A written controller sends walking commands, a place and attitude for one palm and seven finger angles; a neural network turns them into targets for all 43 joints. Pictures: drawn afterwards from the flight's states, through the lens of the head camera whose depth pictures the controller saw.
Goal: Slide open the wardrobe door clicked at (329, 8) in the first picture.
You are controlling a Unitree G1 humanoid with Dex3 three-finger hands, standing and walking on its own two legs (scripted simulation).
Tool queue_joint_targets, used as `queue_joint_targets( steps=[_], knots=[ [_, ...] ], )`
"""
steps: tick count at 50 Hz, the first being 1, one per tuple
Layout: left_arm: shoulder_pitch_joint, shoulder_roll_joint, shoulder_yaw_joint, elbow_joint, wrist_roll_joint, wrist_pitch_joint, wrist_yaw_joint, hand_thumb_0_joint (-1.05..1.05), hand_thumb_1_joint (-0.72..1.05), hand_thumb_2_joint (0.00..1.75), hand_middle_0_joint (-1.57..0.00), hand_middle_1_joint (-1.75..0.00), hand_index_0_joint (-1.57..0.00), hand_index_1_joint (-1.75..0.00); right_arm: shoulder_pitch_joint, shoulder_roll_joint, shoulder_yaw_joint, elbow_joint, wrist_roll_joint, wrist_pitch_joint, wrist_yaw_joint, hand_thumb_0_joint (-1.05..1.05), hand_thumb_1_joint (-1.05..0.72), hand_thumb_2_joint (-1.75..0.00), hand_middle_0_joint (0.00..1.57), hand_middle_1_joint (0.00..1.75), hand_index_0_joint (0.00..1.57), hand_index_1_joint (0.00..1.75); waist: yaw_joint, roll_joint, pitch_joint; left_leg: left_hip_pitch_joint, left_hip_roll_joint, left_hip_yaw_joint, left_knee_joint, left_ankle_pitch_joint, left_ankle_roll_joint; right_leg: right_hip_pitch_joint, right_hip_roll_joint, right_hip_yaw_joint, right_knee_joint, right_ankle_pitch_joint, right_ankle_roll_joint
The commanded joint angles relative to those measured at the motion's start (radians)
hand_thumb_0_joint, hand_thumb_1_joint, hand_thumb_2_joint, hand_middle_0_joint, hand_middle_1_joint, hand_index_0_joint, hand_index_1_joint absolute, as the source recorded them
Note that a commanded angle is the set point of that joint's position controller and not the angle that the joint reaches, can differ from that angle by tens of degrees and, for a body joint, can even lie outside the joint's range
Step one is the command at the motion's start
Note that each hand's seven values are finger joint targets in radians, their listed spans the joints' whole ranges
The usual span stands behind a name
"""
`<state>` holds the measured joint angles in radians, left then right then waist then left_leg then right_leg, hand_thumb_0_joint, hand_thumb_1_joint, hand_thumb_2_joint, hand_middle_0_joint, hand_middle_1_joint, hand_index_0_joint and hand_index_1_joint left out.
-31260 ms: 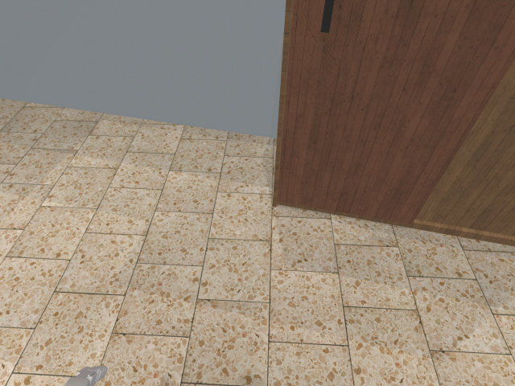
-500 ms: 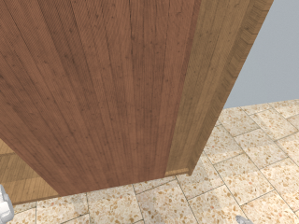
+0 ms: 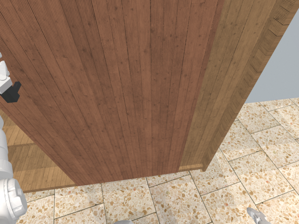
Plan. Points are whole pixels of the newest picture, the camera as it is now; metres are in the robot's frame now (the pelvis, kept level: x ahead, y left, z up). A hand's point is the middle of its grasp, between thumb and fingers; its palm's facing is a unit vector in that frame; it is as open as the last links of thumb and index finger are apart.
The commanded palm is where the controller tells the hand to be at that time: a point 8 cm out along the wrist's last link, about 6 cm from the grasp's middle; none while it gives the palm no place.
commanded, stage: stop walking and hold the door there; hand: left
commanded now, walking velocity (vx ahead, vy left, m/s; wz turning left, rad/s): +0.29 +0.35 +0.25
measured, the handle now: out of the picture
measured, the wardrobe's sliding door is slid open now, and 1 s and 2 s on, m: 0.45 0.44 0.44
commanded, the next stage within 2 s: loosen the grip on the handle in 1.14 s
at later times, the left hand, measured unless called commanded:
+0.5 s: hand (1, 81) +0.38 +0.36 +0.20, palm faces +0.46 -0.87 -0.20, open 5.8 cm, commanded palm +0.34 +0.39 +0.18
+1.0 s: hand out of the picture +0.38 +0.36 +0.20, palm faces +0.32 -0.94 -0.12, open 5.9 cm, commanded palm +0.35 +0.39 +0.18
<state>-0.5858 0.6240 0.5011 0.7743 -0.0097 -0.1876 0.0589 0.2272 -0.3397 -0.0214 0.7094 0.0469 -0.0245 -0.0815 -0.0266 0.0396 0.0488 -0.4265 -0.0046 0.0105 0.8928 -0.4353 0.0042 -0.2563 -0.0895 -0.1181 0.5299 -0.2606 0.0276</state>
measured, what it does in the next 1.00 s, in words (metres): steps to the left: left foot, then right foot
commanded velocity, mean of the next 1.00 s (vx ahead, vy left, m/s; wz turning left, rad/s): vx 0.05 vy -0.02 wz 0.03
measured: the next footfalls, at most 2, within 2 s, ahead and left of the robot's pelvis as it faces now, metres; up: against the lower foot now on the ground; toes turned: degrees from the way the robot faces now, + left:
left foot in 0.16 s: +0.01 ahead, +0.23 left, +0.00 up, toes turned +8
right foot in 0.42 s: +0.05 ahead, +0.02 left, +0.00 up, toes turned +0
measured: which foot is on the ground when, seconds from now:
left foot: up 0.00-0.14, down 0.16-1.00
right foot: down 0.00-0.16, up 0.18-0.40, down 0.42-1.00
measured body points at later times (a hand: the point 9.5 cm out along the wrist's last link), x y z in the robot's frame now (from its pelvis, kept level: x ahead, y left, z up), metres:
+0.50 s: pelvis -0.02 +0.08 -0.01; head +0.04 +0.07 +0.44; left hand +0.35 +0.41 +0.21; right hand +0.13 -0.11 -0.14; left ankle -0.01 +0.21 -0.72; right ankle +0.01 +0.02 -0.73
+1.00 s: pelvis -0.03 +0.14 +0.00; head +0.00 +0.14 +0.45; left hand +0.35 +0.41 +0.21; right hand +0.14 -0.08 -0.10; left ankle -0.03 +0.23 -0.73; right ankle +0.01 +0.02 -0.73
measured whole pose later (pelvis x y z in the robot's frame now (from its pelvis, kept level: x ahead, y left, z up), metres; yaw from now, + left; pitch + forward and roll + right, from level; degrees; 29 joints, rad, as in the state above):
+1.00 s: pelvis -0.03 +0.14 +0.00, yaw +3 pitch +0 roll -1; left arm -0.61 0.33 0.18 0.43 -0.08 -0.12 0.11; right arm 0.18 -0.22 0.05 0.65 0.03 -0.01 -0.07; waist 0.01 0.02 0.07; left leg -0.24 0.02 0.10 0.53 -0.28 0.03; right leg -0.26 -0.01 -0.07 0.48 -0.21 0.00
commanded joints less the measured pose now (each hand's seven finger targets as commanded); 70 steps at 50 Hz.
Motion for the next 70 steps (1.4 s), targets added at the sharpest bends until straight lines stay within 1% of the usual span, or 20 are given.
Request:
queue_joint_targets(
  steps=[1, 6, 7, 8, 9, 13, 19, 23, 24, 32, 35, 37, 47, 60, 61, 62, 63, 64, 67, 70],
  knots=[
    [-0.273, 0.378, 0.077, -0.089, 0.010, -0.033, 0.014, 0.00, 0.90, 0.90, -0.45, -1.40, -0.45, -1.40, -0.023, -0.108, -0.035, -0.098, -0.021, -0.051, -0.007, 0.00, -0.90, -0.90, 0.20, 0.30, 0.20, 0.30, 0.041, -0.266, -0.186, -0.021, 0.083, -0.044, -0.039, -0.017, -0.001, 0.120, -0.340, 0.176, -0.160, 0.262, -0.106],
    [-0.357, 0.199, -0.076, -0.232, -0.003, -0.062, 0.011, 0.00, 0.90, 0.90, -0.45, -1.40, -0.45, -1.40, -0.048, -0.067, -0.044, -0.079, -0.021, -0.052, -0.011, 0.00, -0.90, -0.90, 0.20, 0.30, 0.20, 0.30, -0.003, -0.180, -0.184, 0.323, 0.014, 0.129, -0.410, 0.198, -0.011, -0.079, -0.243, 0.033, 0.007, 0.053, -0.028],
    [-0.366, 0.151, -0.125, -0.285, -0.013, -0.071, 0.007, 0.00, 0.90, 0.90, -0.45, -1.40, -0.45, -1.40, -0.048, -0.089, -0.053, -0.084, -0.018, -0.054, -0.018, 0.00, -0.90, -0.90, 0.20, 0.30, 0.20, 0.30, -0.015, 0.008, -0.162, 0.376, 0.078, 0.057, -0.479, 0.207, 0.016, -0.161, -0.160, -0.017, 0.172, 0.015, -0.005],
    [-0.392, 0.094, -0.171, -0.360, -0.024, -0.090, 0.006, 0.00, 0.90, 0.90, -0.45, -1.40, -0.45, -1.40, -0.049, -0.108, -0.054, -0.108, -0.014, -0.056, -0.018, 0.00, -0.90, -0.90, 0.20, 0.30, 0.20, 0.30, -0.012, 0.301, -0.185, 0.403, 0.246, -0.194, -0.565, 0.430, 0.105, -0.271, -0.019, -0.076, 0.430, -0.242, 0.038],
    [-0.430, 0.053, -0.218, -0.440, -0.015, -0.100, 0.000, 0.00, 0.90, 0.90, -0.45, -1.40, -0.45, -1.40, -0.043, -0.086, -0.046, -0.136, -0.003, -0.059, -0.014, 0.00, -0.90, -0.90, 0.20, 0.30, 0.20, 0.30, -0.010, 0.340, -0.210, 0.389, 0.329, -0.296, -0.577, 0.611, 0.186, -0.307, 0.034, -0.021, 0.619, -0.402, 0.024],
    [-0.399, -0.016, -0.268, -0.490, -0.029, -0.055, 0.001, 0.00, 0.90, 0.90, -0.45, -1.40, -0.45, -1.40, -0.037, -0.069, -0.041, -0.116, 0.013, -0.061, -0.022, 0.00, -0.90, -0.90, 0.20, 0.30, 0.20, 0.30, -0.006, 0.014, -0.234, 0.384, 0.328, -0.221, -0.464, 0.619, 0.237, -0.293, 0.006, 0.085, 0.505, -0.207, 0.020],
    [-0.418, 0.009, -0.259, -0.548, -0.029, -0.008, 0.009, 0.00, 0.90, 0.90, -0.45, -1.40, -0.45, -1.40, -0.069, -0.036, 0.015, -0.137, -0.001, -0.069, -0.008, 0.00, -0.90, -0.90, 0.20, 0.30, 0.20, 0.30, 0.029, 0.146, -0.315, 0.337, 0.292, -0.113, -0.405, 0.591, 0.146, 0.031, 0.071, 0.066, 0.018, -0.062, -0.012],
    [-0.382, 0.074, -0.192, -0.473, -0.030, 0.022, 0.025, 0.00, 0.90, 0.90, -0.45, -1.40, -0.45, -1.40, -0.052, -0.020, 0.016, -0.143, -0.003, -0.066, -0.008, 0.00, -0.90, -0.90, 0.20, 0.30, 0.20, 0.30, 0.023, -0.234, -0.301, 0.020, 0.045, 0.027, -0.077, 0.005, -0.006, 0.258, -0.233, 0.433, -0.189, 0.396, -0.173],
    [-0.382, 0.018, -0.225, -0.478, -0.043, 0.027, 0.020, 0.00, 0.90, 0.90, -0.45, -1.40, -0.45, -1.40, -0.060, -0.022, 0.009, -0.147, 0.003, -0.081, -0.002, 0.00, -0.90, -0.90, 0.20, 0.30, 0.20, 0.30, 0.037, -0.287, -0.292, -0.007, 0.024, -0.021, 0.017, -0.083, -0.011, 0.281, -0.239, 0.411, -0.174, 0.519, -0.170],
    [-0.377, -0.062, -0.264, -0.517, -0.045, 0.004, 0.031, 0.00, 0.90, 0.90, -0.45, -1.40, -0.45, -1.40, -0.086, -0.018, 0.027, -0.123, -0.015, -0.082, -0.030, 0.00, -0.90, -0.90, 0.20, 0.30, 0.20, 0.30, 0.028, -0.088, -0.295, 0.232, 0.045, 0.044, -0.455, 0.268, -0.005, 0.224, -0.125, 0.169, -0.060, 0.507, -0.092],
    [-0.390, -0.176, -0.362, -0.580, -0.054, -0.001, 0.021, 0.00, 0.90, 0.90, -0.45, -1.40, -0.45, -1.40, -0.102, -0.044, 0.011, -0.155, -0.002, -0.068, -0.010, 0.00, -0.90, -0.90, 0.20, 0.30, 0.20, 0.30, 0.043, 0.072, -0.344, 0.413, 0.255, -0.131, -0.448, 0.769, 0.075, 0.070, 0.014, 0.108, -0.002, 0.227, -0.006],
    [-0.374, -0.178, -0.374, -0.590, -0.051, 0.003, 0.014, 0.00, 0.90, 0.90, -0.45, -1.40, -0.45, -1.40, -0.104, -0.038, 0.014, -0.161, -0.011, -0.059, -0.006, 0.00, -0.90, -0.90, 0.20, 0.30, 0.20, 0.30, 0.027, 0.141, -0.318, 0.394, 0.254, -0.115, -0.450, 0.803, 0.087, 0.069, 0.031, 0.095, 0.003, 0.182, -0.014],
    [-0.330, -0.188, -0.381, -0.540, -0.048, 0.006, 0.023, 0.00, 0.90, 0.90, -0.45, -1.40, -0.45, -1.40, -0.091, -0.041, 0.009, -0.177, -0.015, -0.032, -0.012, 0.00, -0.90, -0.90, 0.20, 0.30, 0.20, 0.30, 0.024, 0.006, -0.304, 0.255, 0.190, -0.037, -0.461, 0.456, 0.019, 0.149, -0.016, 0.133, -0.055, 0.292, -0.032],
    [-0.351, -0.228, -0.405, -0.483, -0.053, 0.000, 0.024, 0.00, 0.90, 0.90, -0.45, -1.40, -0.45, -1.40, -0.078, -0.030, 0.014, -0.152, -0.013, -0.021, -0.023, 0.00, -0.90, -0.90, 0.20, 0.30, 0.20, 0.30, 0.026, -0.036, -0.314, 0.272, 0.209, -0.043, -0.460, 0.517, 0.023, 0.122, -0.011, 0.121, -0.038, 0.294, -0.025],
    [-0.351, -0.215, -0.394, -0.471, -0.052, 0.000, 0.025, 0.00, 0.90, 0.90, -0.45, -1.40, -0.45, -1.40, -0.072, -0.035, 0.013, -0.148, -0.014, -0.019, -0.024, 0.00, -0.90, -0.90, 0.20, 0.30, 0.20, 0.30, 0.027, -0.039, -0.309, 0.258, 0.206, -0.045, -0.462, 0.493, 0.023, 0.124, -0.015, 0.126, -0.042, 0.281, -0.027],
    [-1.180, 0.517, 0.110, -0.666, 0.088, -0.059, 0.079, 0.00, 0.90, 0.90, -0.45, -1.40, -0.45, -1.40, 0.030, 0.021, 0.044, -0.207, 0.019, -0.073, -0.012, 0.00, -0.90, -0.90, 0.20, 0.30, 0.20, 0.30, 0.027, 0.072, -0.296, 0.280, 0.112, -0.028, -0.574, 0.308, 0.037, 0.122, 0.061, 0.164, -0.020, -0.124, -0.010],
    [-0.968, 0.141, -0.107, -0.293, 0.127, 0.080, 0.000, 0.00, 0.78, 0.84, -0.45, -1.40, -0.45, -1.40, 0.057, -0.014, -0.073, -0.101, -0.069, -0.118, -0.004, 0.00, -0.90, -0.90, 0.20, 0.30, 0.20, 0.30, -0.056, -0.090, -0.519, 0.322, 0.034, 0.015, -0.497, 0.527, -0.020, 0.074, 0.106, 0.096, -0.078, 0.194, -0.097],
    [-0.768, -0.008, -0.179, -0.277, 0.032, 0.095, 0.015, 0.00, 0.66, 0.78, -0.45, -1.40, -0.45, -1.40, 0.118, -0.049, -0.056, -0.105, -0.040, -0.127, 0.004, 0.00, -0.90, -0.90, 0.20, 0.30, 0.20, 0.30, -0.060, -0.208, -0.445, 0.328, 0.049, -0.015, -0.461, 0.656, -0.028, 0.084, 0.113, 0.055, -0.076, 0.277, -0.083],
    [-0.633, -0.010, -0.114, -0.297, -0.065, 0.101, -0.027, 0.00, 0.30, 0.61, -0.45, -1.40, -0.45, -1.40, 0.049, -0.067, -0.039, -0.107, -0.035, -0.135, 0.006, 0.00, -0.90, -0.90, 0.20, 0.30, 0.20, 0.30, -0.007, -0.045, -0.368, 0.339, 0.048, -0.010, -0.473, 0.514, -0.008, 0.066, 0.105, 0.093, -0.112, 0.234, -0.082],
    [-0.639, -0.113, -0.264, -0.309, -0.026, 0.062, -0.012, 0.00, -0.07, 0.43, -0.45, -1.40, -0.45, -1.40, 0.031, -0.047, -0.019, -0.106, -0.035, -0.144, 0.032, 0.00, -0.90, -0.90, 0.20, 0.30, 0.20, 0.30, -0.020, 0.109, -0.210, 0.259, 0.036, -0.005, -0.477, 0.294, 0.007, -0.016, 0.086, 0.110, -0.122, 0.107, -0.093]
  ],
)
